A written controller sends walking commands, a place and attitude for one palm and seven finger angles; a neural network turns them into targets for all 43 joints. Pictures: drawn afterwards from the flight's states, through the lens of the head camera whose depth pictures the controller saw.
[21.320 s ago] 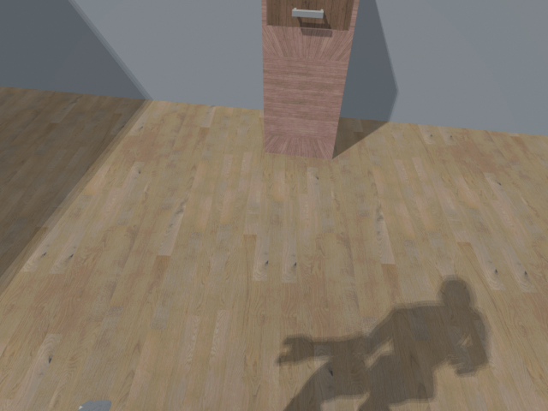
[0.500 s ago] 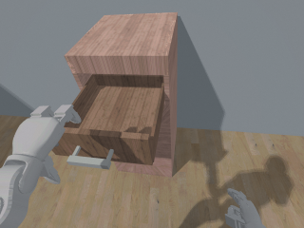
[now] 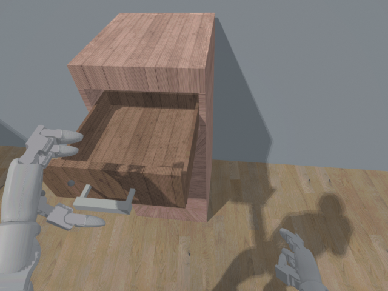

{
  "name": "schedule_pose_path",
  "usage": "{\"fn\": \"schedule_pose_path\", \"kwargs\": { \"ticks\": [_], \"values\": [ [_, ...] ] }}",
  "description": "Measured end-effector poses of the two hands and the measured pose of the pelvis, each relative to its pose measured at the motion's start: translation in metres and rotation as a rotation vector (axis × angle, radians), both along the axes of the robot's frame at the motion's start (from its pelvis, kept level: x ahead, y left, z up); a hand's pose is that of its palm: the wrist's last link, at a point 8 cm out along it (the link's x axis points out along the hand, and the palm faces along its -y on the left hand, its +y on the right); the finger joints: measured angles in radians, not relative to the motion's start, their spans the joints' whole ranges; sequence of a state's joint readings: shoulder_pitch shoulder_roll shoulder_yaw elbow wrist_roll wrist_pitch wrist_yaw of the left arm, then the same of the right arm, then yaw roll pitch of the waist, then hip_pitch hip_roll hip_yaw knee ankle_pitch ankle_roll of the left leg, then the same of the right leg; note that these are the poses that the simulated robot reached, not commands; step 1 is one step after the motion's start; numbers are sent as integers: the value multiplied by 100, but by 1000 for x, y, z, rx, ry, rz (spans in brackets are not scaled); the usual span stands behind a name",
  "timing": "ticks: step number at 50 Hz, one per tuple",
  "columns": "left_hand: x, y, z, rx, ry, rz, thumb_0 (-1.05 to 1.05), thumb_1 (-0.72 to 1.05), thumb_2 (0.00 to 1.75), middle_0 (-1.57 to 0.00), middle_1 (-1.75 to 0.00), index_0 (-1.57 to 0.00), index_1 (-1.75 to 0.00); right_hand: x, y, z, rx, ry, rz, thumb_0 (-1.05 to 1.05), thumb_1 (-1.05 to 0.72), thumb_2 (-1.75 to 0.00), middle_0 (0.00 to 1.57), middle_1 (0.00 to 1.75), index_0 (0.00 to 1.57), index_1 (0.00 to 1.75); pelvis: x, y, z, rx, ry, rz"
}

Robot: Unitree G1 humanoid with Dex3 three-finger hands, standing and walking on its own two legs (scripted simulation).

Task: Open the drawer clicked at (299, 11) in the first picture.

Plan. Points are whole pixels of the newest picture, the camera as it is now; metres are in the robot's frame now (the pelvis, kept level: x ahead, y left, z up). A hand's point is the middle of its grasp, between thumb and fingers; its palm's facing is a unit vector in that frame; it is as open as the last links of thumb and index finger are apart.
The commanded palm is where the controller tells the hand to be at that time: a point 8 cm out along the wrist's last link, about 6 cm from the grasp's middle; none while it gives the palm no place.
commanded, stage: draw the hand back to the body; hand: left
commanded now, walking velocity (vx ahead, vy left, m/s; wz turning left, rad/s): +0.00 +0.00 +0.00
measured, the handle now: (106, 198) +0.29 +0.26 +0.01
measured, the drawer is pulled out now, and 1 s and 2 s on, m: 0.30 0.30 0.30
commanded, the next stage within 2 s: step back with the hand held close in 0.84 s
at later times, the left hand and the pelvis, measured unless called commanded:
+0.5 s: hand (56, 184) +0.21 +0.24 +0.19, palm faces +0.42 -0.82 -0.40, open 9.8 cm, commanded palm +0.15 +0.28 +0.20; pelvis +0.02 +0.01 +0.00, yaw +0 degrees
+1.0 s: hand (46, 189) +0.20 +0.25 +0.19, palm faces +0.44 -0.80 -0.40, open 7.4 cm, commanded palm +0.14 +0.29 +0.20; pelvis +0.01 +0.01 +0.00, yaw +0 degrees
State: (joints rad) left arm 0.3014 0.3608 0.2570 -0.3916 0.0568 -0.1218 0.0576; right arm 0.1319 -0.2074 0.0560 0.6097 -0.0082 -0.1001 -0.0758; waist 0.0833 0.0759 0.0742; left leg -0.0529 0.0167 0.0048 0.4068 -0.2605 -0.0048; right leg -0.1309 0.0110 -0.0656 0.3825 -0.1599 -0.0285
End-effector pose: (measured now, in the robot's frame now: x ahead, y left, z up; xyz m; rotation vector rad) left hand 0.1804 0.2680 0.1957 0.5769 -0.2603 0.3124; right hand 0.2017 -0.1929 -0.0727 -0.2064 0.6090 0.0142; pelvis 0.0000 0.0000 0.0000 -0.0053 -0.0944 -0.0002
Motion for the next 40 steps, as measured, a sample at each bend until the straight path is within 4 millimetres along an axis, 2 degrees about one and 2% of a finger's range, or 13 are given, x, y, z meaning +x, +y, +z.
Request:
{"fn": "schedule_pose_path", "kwargs": {
  "ticks": [5,10,16,30,40],
  "values": [
    [0,4,3,-135,-123,16,0,-31,38,-31,-108,-31,-109,-13,-10,1,-32,9,-22,2,-90,-90,20,30,20,30,8,-2,1,-4,-8,-1],
    [1,7,5,-127,-127,15,0,-16,44,-29,-98,-29,-99,-20,-22,-3,-50,31,-47,2,-90,-90,20,30,20,30,14,0,1,-6,-3,-5],
    [-3,8,6,-93,-89,7,0,4,53,-27,-85,-27,-86,-17,-28,-4,-55,36,-74,2,-90,-90,20,30,20,30,18,3,1,-8,5,-9],
    [-20,17,5,-91,-62,61,1,52,74,-24,-54,-24,-54,2,-6,2,-17,-19,-36,2,-91,-90,20,30,20,30,17,7,1,-8,5,-4],
    [-26,20,6,-101,-75,77,1,81,86,-22,-36,-22,-36,1,3,3,-11,-23,-6,2,-90,-90,20,30,20,30,13,8,1,-7,-2,3]
  ]
}}
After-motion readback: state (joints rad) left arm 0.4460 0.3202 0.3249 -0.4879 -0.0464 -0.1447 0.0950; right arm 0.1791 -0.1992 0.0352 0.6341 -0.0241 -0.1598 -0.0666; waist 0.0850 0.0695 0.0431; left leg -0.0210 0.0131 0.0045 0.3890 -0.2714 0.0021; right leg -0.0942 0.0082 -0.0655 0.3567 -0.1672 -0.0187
